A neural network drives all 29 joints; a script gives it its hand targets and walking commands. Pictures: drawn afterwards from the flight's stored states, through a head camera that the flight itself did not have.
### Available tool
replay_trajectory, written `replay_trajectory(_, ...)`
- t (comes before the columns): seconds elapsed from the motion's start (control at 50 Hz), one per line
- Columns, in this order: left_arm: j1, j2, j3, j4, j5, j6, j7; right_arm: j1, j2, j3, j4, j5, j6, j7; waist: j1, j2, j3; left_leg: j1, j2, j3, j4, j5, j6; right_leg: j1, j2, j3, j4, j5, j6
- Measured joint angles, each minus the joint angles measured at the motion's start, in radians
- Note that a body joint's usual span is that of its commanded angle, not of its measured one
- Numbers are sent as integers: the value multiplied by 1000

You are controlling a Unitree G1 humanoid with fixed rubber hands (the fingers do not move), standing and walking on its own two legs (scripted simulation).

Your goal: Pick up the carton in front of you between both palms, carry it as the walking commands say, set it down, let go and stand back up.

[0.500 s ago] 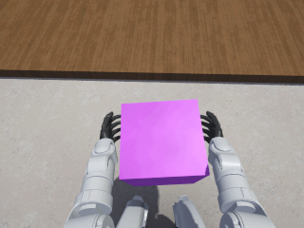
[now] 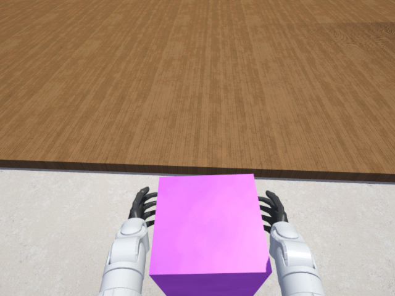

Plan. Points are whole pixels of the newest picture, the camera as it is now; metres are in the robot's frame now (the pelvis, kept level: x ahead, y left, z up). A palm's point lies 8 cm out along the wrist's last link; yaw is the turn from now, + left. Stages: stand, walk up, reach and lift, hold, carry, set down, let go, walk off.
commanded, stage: reach and lift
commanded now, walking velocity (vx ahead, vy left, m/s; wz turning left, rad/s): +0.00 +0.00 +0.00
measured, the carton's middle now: (208, 239) +0.29 +0.00 -0.08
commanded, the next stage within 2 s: hold in 1.14 s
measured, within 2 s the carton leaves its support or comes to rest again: neither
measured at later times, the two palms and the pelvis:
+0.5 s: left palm (133, 216) +0.28 +0.15 +0.04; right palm (284, 222) +0.28 -0.15 +0.04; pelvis -0.02 +0.00 +0.01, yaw +0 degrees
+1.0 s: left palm (132, 211) +0.29 +0.15 +0.05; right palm (285, 217) +0.29 -0.15 +0.05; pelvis +0.00 +0.00 +0.02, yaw +0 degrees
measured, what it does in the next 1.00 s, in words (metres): stands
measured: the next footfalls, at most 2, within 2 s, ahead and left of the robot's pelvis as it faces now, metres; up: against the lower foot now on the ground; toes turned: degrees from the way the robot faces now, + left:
none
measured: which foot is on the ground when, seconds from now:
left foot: down 0.00-1.00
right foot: down 0.00-1.00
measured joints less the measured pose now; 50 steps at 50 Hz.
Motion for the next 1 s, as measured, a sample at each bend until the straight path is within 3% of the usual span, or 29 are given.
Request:
replay_trajectory(0.12,5,1,-12,-54,32,105,-19,18,14,13,-72,-36,110,6,-4,1,34,169,7,-3,-108,41,4,171,-9,1,-111,41,-1)
replay_trajectory(0.24,-49,-12,26,-25,95,166,-40,-31,24,-27,-51,-95,176,34,-4,-1,76,237,9,0,-131,56,5,239,-12,1,-134,56,-1)
replay_trajectory(0.56,-99,-26,62,-53,121,181,-53,-88,33,-59,-70,-117,191,50,-2,0,135,247,12,8,-137,70,3,247,-13,-2,-137,70,0)
replay_trajectory(1.0,-27,-7,-19,-133,95,242,-49,-10,19,20,-157,-93,255,38,-2,-1,121,331,21,9,-218,83,6,333,-18,-8,-220,83,-5)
